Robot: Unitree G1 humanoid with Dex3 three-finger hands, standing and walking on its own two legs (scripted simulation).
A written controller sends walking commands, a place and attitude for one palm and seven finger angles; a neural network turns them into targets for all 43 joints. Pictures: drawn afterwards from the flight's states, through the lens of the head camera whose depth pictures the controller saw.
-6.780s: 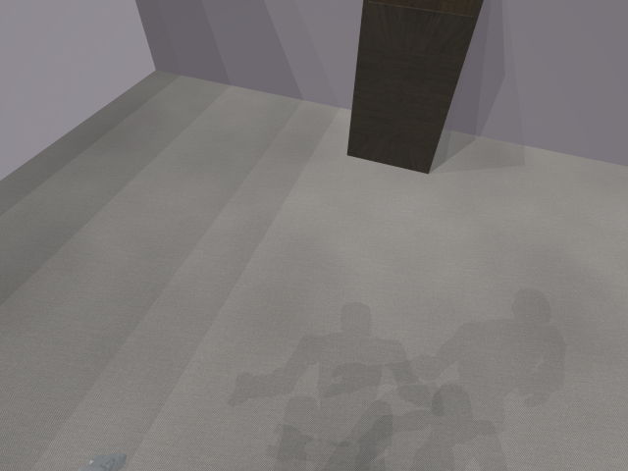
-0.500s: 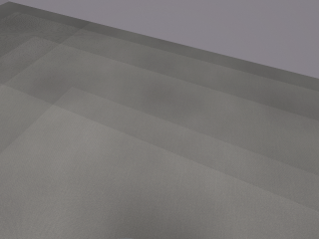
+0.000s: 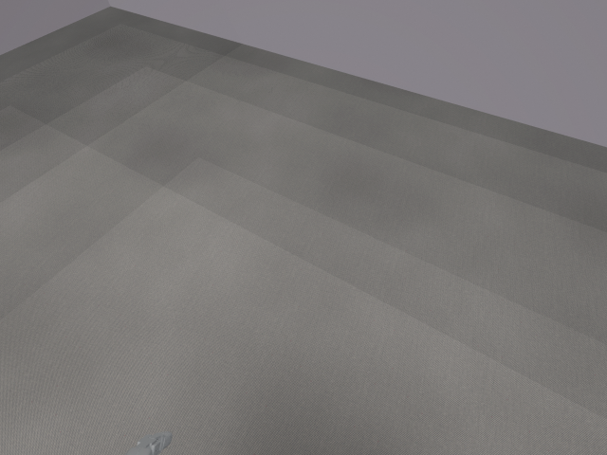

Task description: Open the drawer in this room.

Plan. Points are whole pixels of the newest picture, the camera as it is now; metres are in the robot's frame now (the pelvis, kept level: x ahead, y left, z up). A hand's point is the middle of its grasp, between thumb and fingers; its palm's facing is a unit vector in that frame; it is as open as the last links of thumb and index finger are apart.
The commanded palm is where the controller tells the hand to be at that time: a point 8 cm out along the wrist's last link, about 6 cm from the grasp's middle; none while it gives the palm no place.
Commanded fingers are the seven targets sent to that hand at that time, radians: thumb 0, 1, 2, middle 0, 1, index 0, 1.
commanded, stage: turn or walk to find it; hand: left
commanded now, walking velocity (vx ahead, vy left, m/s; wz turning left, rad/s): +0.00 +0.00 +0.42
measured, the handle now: out of the picture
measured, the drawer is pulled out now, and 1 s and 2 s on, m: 0.00 0.00 0.00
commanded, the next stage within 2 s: none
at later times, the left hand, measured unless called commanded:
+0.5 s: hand out of the picture -0.05 +0.25 -0.18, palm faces +0.27 -0.93 -0.24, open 7.4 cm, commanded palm none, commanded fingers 0.00 0.90 0.90 -0.20 -0.30 -0.20 -0.30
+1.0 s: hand out of the picture -0.03 +0.21 -0.14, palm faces +0.41 -0.87 -0.27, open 7.4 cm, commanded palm none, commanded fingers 0.00 0.90 0.90 -0.20 -0.30 -0.20 -0.30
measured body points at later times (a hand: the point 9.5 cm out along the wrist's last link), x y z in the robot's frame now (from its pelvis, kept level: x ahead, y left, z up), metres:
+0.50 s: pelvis -0.03 +0.04 +0.00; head +0.00 +0.07 +0.45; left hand -0.06 +0.30 -0.16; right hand +0.12 -0.19 -0.13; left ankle -0.05 +0.13 -0.73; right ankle -0.01 -0.10 -0.69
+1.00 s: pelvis -0.05 +0.00 +0.01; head -0.02 -0.02 +0.46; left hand -0.05 +0.26 -0.12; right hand +0.09 -0.22 -0.15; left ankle -0.10 +0.12 -0.66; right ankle +0.00 -0.10 -0.73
